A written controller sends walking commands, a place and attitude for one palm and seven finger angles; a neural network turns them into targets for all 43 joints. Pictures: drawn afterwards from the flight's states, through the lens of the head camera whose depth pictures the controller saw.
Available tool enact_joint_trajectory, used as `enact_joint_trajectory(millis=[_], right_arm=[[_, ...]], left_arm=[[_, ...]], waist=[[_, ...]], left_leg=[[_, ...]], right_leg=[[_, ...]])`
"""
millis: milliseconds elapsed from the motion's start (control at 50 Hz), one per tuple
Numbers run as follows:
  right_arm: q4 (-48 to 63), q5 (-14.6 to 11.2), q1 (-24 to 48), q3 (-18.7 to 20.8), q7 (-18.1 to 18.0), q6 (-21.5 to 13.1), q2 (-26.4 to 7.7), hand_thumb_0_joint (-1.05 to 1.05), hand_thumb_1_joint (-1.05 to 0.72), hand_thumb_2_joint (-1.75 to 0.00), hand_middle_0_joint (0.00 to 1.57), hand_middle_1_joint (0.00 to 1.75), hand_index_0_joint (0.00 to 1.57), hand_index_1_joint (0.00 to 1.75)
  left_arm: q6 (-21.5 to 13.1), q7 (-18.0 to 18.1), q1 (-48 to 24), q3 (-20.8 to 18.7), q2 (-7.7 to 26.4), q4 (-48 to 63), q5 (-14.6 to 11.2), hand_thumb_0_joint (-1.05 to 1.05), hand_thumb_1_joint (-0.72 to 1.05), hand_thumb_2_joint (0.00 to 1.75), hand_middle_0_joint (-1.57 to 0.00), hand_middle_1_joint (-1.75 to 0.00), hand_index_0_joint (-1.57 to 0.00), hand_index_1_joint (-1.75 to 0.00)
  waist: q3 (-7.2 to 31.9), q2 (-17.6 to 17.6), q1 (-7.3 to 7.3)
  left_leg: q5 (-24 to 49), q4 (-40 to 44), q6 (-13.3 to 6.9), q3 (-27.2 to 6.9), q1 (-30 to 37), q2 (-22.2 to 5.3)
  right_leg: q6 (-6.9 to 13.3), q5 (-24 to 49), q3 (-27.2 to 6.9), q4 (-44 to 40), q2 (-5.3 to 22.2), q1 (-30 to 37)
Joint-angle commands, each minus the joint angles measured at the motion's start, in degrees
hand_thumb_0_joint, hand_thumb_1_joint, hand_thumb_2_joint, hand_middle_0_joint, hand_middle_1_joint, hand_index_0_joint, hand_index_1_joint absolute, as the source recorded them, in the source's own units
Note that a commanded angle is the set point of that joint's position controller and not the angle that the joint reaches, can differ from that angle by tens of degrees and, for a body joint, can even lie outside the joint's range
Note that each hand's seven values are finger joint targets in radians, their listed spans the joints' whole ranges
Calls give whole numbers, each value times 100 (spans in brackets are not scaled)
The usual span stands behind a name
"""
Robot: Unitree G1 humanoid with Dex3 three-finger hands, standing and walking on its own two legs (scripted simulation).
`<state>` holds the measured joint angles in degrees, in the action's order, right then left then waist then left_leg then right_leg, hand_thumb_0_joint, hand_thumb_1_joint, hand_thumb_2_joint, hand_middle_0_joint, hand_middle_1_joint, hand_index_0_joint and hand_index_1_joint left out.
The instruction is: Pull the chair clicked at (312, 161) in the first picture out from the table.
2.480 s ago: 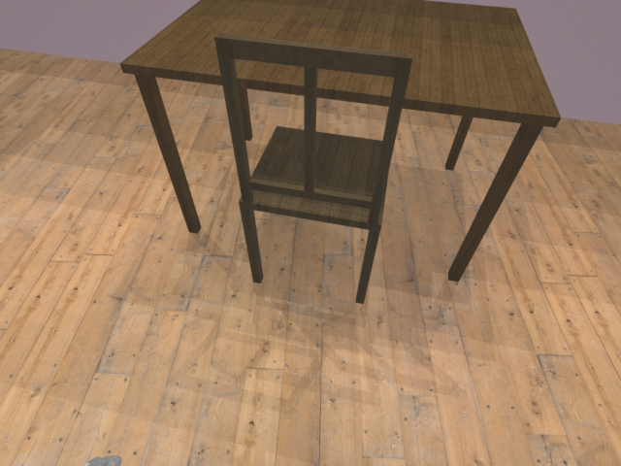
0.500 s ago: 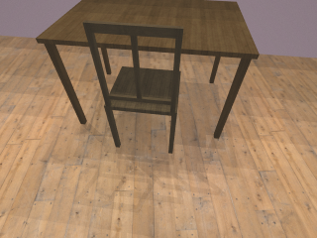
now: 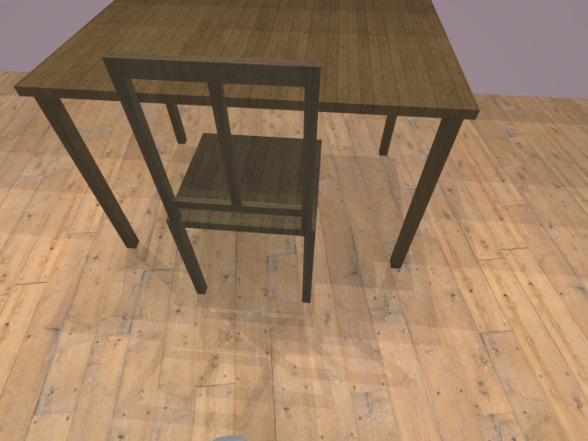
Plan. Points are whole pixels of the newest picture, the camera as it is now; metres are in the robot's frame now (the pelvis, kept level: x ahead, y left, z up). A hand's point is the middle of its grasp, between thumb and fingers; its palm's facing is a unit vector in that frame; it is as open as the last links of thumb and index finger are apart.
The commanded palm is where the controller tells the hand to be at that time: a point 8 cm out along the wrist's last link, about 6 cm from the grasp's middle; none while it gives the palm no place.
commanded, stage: take the last steps up to it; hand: left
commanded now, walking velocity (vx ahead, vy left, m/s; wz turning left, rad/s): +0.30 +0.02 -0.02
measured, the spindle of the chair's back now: (227, 151) +0.72 +0.20 -0.06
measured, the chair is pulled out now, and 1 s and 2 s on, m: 0.00 0.00 0.00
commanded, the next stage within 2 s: come to a stop and stand still in 0.44 s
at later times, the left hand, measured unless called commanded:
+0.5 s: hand (164, 392) +0.22 +0.24 -0.17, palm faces +0.03 -0.98 -0.17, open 7.4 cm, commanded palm none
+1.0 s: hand (181, 331) +0.33 +0.24 -0.18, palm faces +0.03 -0.98 -0.19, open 7.4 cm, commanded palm none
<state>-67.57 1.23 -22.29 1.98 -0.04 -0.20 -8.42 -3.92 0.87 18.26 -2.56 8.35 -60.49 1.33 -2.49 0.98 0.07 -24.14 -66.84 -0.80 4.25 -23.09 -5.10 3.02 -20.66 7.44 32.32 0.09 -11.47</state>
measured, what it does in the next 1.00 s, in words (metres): walks ahead: left foot, then right foot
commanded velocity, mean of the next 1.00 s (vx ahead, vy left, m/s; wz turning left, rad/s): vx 0.02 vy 0.00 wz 0.00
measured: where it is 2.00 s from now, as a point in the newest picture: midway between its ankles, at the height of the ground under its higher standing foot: outside the picture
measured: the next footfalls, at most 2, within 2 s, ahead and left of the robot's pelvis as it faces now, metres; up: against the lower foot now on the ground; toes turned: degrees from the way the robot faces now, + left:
left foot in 0.28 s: +0.28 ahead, +0.17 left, +0.00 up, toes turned +3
right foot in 0.64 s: +0.33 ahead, -0.08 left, +0.00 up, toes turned -7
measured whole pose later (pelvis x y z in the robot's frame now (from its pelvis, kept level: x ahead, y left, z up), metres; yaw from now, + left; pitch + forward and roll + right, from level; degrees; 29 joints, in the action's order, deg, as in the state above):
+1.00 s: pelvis +0.25 +0.07 +0.00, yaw -1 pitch +0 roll -1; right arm -58.9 0.7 -11.4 3.3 -1.8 1.5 -8.8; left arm 2.6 2.4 7.4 -3.3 9.7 -57.6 1.3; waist -5.5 -1.9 -0.6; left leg -17.8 -34.1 -0.2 3.7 -15.1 -0.9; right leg -0.7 -14.1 5.1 33.8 3.8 -19.4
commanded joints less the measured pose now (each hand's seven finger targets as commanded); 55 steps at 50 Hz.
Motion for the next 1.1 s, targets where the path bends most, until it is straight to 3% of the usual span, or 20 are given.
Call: enact_joint_trajectory(millis=[0, 140, 200, 220, 240, 260, 320, 380, 520, 580, 620, 640, 720, 780, 840, 920, 940, 960, 980, 1080], right_arm=[[722, -6, 517, 112, 50, -182, -138, 0, -90, -90, 20, 30, 20, 30], [1133, -33, 1326, 111, 179, -269, -225, 0, -90, -90, 20, 30, 20, 30], [932, 14, 444, 159, 90, -333, -488, 0, -90, -90, 20, 30, 20, 30], [708, 59, -399, 233, 18, -357, -827, 0, -90, -90, 20, 30, 20, 30], [641, 147, -953, 377, -61, -386, -1553, 0, -90, -90, 20, 30, 20, 30], [657, 29, -1047, 355, -98, -310, -1728, 0, -90, -90, 20, 30, 20, 30], [1004, 2, 377, 160, -151, -364, -898, 0, -90, -90, 20, 30, 20, 30], [1034, -19, 838, 81, -142, -421, -691, 0, -90, -90, 20, 30, 20, 30], [897, 13, 553, 158, -113, -312, -850, 0, -90, -90, 20, 30, 20, 30], [777, -11, 596, 49, -176, -249, -642, 0, -90, -90, 20, 30, 20, 30], [689, -108, 260, -48, -166, -223, -316, 0, -90, -90, 20, 30, 20, 30], [612, -126, 129, -36, -168, -159, -266, 0, -90, -90, 20, 30, 20, 30], [510, -109, 51, 95, -234, 72, -416, 0, -90, -90, 20, 30, 20, 30], [746, -92, 354, 168, -259, 194, -362, 0, -90, -90, 20, 30, 20, 30], [906, -109, 513, 223, -258, 253, -320, 0, -90, -90, 20, 30, 20, 30], [829, -81, -15, 199, -204, 189, -260, 0, -90, -90, 20, 30, 20, 30], [816, -45, -77, 191, -193, 123, -404, 0, -90, -90, 20, 30, 20, 30], [983, 14, 155, 229, -185, 55, -809, 0, -90, -90, 20, 30, 20, 30], [1118, 45, 504, 207, -207, 51, -943, 0, -90, -90, 20, 30, 20, 30], [1036, 28, 959, 54, -340, -74, -752, 0, -90, -90, 20, 30, 20, 30]], left_arm=[[-85, 67, 706, -92, 658, -139, 31, 0, 90, 90, -20, -30, -20, -30], [-78, 48, 767, -142, 812, -241, 38, 0, 90, 90, -20, -30, -20, -30], [-31, 44, 608, -177, 869, -220, 22, 0, 90, 90, -20, -30, -20, -30], [-16, 23, 618, -168, 758, -177, -9, 0, 90, 90, -20, -30, -20, -30], [22, -34, 976, -152, 434, -75, -93, 0, 90, 90, -20, -30, -20, -30], [-28, -51, 789, -131, 422, 128, -68, 0, 90, 90, -20, -30, -20, -30], [66, -114, 288, -138, 395, 106, 13, 0, 90, 90, -20, -30, -20, -30], [261, -145, 675, -102, 168, 26, 32, 0, 90, 90, -20, -30, -20, -30], [277, -113, 61, -49, 148, 324, 49, 0, 90, 90, -20, -30, -20, -30], [212, -5, 344, -8, 218, 116, 25, 0, 90, 90, -20, -30, -20, -30], [109, 77, 284, 4, 848, 7, -18, 0, 90, 90, -20, -30, -20, -30], [147, 92, 109, 7, 982, 39, -54, 0, 90, 90, -20, -30, -20, -30], [299, 197, -156, -112, 1048, 59, -74, 0, 90, 90, -20, -30, -20, -30], [422, 241, -176, -221, 1173, 138, -17, 0, 90, 90, -20, -30, -20, -30], [486, 259, -546, -292, 1195, 340, 50, 0, 90, 90, -20, -30, -20, -30], [556, 219, -935, -300, 1073, 532, -2, 0, 90, 90, -20, -30, -20, -30], [579, 187, -895, -256, 861, 558, -35, 0, 90, 90, -20, -30, -20, -30], [622, 149, -777, -192, 504, 649, -68, 0, 90, 90, -20, -30, -20, -30], [653, 169, -899, -167, 479, 638, -37, 0, 90, 90, -20, -30, -20, -30], [628, 50, -322, -135, 536, 151, -11, 0, 90, 90, -20, -30, -20, -30]], waist=[[-291, -539, 0], [-511, -923, 82], [-134, -599, -399], [371, -72, -720], [1024, 1562, -733], [1068, 1652, -656], [-27, 602, -214], [-75, 788, 208], [-81, 291, 46], [137, -30, 243], [320, -728, -25], [361, -504, -117], [582, -861, -61], [656, -987, 152], [697, -798, 95], [766, -893, -244], [654, -339, -245], [381, 1177, -125], [110, 1329, -151], [52, 596, 57]], left_leg=[[574, 651, 146, 0, -1123, -265], [1224, 2551, -45, 324, -437, 25], [1465, 3373, -217, 406, 1191, 330], [1563, 3684, -338, 100, 2309, 138], [1758, 4321, -907, -2118, 3373, -1442], [1824, 5036, -1334, -3198, 3143, -2031], [460, 5487, -1183, -2091, 1192, -1589], [1450, 5556, -931, -783, 295, -1056], [1187, 5396, -1030, -643, 476, -1037], [2339, 4261, -507, -248, 690, -615], [884, 3947, 83, -60, 401, -11], [825, 4029, 150, -89, 731, 75], [1595, 3479, 237, 12, 943, 69], [-449, 2312, 286, -17, 233, 283], [-787, 1818, 279, -356, 132, 313], [1042, 3814, 253, -104, 1338, 298], [1692, 4430, 161, -354, 1644, 25], [2590, 5054, -266, -1647, 1291, -1064], [2511, 5455, -682, -2198, 578, -1522], [2018, 5403, -722, -1413, 1264, -987]], right_leg=[[768, 2089, -1380, -1985, 1592, 331], [488, 2300, -823, -1946, 1341, 368], [329, 2974, -521, -625, 1113, 91], [193, 2735, -363, 701, 841, -255], [-98, 290, 93, 2724, -11, -1517], [-23, -1274, -445, 3938, -187, -2017], [-55, -188, -823, 4345, 560, -2344], [-200, 150, -609, 3164, 661, -1486], [-300, 428, -303, 982, 434, -740], [-370, 1589, -356, -616, 319, 230], [85, 4462, -1653, -823, 1521, 692], [307, 5159, -1567, -685, 1698, 496], [416, 6261, -1312, -329, 1566, 653], [880, 6728, -1627, -529, 2036, 979], [1046, 5997, -1528, -668, 2080, 778], [423, 3496, -1121, -421, 1540, -115], [111, 2282, -869, -29, 1075, -504], [-318, 146, -383, 564, 323, -1050], [-382, -960, -637, 1488, 42, -969], [-471, -165, -1047, 1931, 135, -1207]])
